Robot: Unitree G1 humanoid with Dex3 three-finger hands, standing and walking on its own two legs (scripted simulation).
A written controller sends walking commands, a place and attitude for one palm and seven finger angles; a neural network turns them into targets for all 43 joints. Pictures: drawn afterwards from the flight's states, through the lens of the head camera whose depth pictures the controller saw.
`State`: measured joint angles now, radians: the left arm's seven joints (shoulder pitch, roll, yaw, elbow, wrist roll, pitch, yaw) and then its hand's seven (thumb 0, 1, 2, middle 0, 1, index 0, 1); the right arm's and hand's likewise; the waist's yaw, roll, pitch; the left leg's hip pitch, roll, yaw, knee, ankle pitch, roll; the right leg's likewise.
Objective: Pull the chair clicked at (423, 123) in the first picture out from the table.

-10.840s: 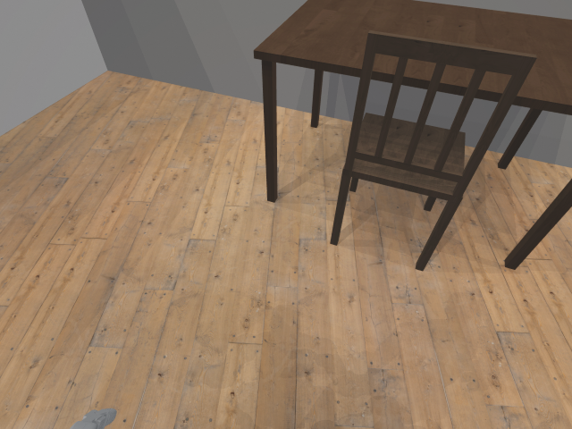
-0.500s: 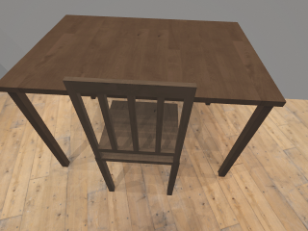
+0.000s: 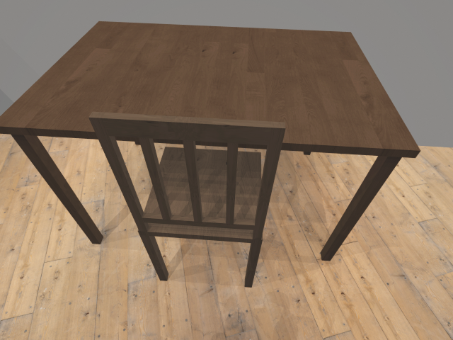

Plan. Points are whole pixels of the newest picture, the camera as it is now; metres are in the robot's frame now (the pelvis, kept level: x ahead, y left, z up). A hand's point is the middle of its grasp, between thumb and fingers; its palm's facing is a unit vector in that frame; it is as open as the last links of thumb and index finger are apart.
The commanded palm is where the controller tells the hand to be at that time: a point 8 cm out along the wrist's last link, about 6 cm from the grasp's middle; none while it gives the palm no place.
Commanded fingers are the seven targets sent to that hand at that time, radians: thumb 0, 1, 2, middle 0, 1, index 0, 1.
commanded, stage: look again from close up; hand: left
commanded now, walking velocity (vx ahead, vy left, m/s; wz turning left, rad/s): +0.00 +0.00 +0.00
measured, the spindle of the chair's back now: (194, 185) +0.50 +0.12 -0.08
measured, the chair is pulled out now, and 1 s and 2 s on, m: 0.00 0.00 0.00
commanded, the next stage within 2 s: shuffle to correct the standing spot in 0.32 s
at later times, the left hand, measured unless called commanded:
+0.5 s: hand out of the picture -0.04 +0.14 -0.17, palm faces +0.06 -0.99 -0.16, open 7.3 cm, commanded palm none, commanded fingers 0.00 0.90 0.90 -0.20 -0.30 -0.20 -0.30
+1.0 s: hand out of the picture +0.00 +0.12 -0.18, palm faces +0.09 -0.99 -0.14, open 7.3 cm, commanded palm none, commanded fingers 0.00 0.90 0.90 -0.20 -0.30 -0.20 -0.30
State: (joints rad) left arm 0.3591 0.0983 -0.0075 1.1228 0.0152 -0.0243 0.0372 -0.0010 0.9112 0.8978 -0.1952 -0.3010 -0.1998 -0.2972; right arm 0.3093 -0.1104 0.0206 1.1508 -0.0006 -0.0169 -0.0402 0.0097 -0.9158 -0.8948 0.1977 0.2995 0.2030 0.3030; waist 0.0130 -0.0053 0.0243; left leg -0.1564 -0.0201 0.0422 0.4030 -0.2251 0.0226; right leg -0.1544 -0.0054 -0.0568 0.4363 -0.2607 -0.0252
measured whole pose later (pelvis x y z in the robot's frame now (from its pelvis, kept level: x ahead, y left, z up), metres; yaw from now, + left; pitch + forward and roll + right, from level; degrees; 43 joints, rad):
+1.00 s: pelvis +0.04 -0.02 -0.01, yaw +1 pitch +0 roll +1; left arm 0.37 0.08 0.00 1.12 0.01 -0.03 0.05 0.00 0.91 0.90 -0.20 -0.30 -0.20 -0.30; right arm 0.30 -0.10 0.01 1.15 0.00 -0.01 -0.07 0.02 -0.93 -0.89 0.20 0.30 0.20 0.30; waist 0.02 -0.02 0.02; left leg -0.16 0.01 0.02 0.46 -0.31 -0.01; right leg -0.14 0.03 -0.08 0.47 -0.33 -0.05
